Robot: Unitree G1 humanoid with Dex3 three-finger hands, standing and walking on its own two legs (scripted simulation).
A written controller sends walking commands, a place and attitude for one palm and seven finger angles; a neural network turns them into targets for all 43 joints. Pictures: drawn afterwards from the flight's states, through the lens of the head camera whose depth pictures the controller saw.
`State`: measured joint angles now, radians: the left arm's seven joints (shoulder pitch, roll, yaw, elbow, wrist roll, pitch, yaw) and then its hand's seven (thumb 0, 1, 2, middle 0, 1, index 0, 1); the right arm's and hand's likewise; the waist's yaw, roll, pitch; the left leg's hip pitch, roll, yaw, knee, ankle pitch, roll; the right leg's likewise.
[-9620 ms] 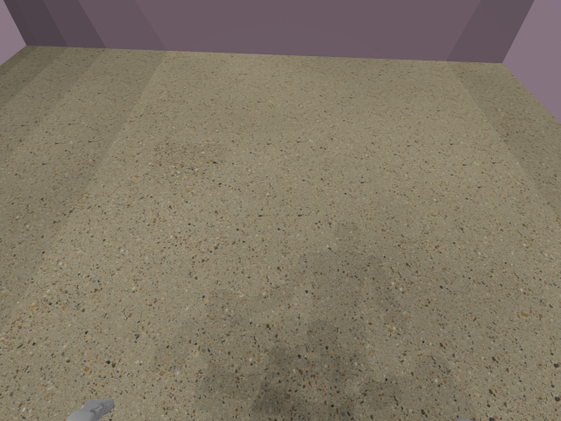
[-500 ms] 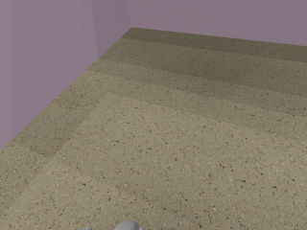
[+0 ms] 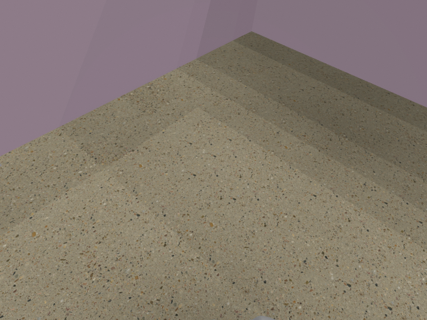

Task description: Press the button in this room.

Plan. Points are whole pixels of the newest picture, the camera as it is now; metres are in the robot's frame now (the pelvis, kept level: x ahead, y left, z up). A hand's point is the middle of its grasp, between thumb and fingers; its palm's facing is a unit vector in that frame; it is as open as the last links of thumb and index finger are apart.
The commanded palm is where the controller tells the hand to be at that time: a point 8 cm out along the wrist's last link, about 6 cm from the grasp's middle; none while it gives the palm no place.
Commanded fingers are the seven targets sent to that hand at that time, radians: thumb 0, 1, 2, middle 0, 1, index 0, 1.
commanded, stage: turn or walk to find it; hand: left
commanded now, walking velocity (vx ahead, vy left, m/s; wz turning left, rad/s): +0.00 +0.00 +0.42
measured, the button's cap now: out of the picture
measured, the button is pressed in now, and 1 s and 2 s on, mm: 0 0 0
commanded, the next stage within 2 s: none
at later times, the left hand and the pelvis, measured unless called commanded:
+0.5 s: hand out of the picture +0.04 +0.15 -0.14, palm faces +0.18 -0.94 -0.28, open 7.4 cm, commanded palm none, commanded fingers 0.00 0.90 0.90 -0.20 -0.30 -0.20 -0.30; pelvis -0.03 -0.05 +0.00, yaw +12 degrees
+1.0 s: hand out of the picture -0.14 +0.19 -0.19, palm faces +0.45 -0.86 -0.24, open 7.4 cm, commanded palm none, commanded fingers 0.00 0.90 0.90 -0.20 -0.30 -0.20 -0.30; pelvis -0.07 -0.01 +0.00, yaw +25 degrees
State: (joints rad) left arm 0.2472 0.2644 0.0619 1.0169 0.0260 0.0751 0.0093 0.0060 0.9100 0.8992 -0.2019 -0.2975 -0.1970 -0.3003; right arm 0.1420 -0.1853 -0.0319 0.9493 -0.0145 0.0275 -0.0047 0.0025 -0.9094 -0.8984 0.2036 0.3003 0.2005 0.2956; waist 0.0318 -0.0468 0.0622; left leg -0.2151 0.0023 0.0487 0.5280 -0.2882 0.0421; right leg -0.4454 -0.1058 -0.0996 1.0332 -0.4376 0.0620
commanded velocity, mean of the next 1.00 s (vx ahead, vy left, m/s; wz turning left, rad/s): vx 0.00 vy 0.00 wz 0.42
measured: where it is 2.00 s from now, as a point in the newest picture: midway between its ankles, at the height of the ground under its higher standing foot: outside the picture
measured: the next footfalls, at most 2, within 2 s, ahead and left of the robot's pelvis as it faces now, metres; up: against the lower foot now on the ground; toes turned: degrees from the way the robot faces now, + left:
right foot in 0.38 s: +0.02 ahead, -0.14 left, +0.00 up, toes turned +5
left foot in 0.88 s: -0.09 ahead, +0.09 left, +0.00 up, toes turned +27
